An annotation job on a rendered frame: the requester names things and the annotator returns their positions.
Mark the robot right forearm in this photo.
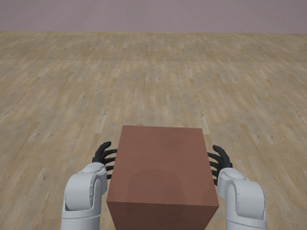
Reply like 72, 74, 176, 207
217, 168, 267, 230

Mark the right robot hand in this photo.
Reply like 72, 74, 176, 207
207, 145, 233, 186

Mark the left robot hand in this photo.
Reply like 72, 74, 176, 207
92, 141, 118, 179

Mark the robot left forearm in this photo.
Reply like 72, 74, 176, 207
60, 162, 107, 230

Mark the carton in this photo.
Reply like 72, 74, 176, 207
106, 125, 220, 230

